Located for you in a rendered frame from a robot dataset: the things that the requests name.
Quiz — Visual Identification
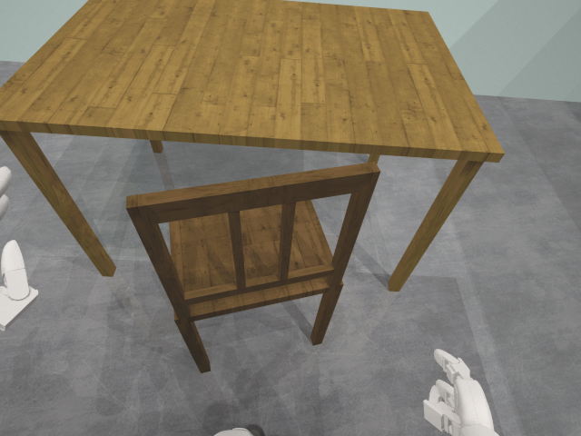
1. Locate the left robot hand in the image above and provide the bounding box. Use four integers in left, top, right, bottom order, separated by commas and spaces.
0, 166, 38, 332

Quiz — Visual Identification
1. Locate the chair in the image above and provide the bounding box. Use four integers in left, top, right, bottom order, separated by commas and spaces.
126, 162, 380, 373

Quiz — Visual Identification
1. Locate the right robot hand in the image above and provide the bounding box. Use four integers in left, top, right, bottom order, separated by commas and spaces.
424, 349, 494, 436

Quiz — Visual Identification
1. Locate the table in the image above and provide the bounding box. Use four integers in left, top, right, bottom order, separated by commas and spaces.
0, 0, 505, 292

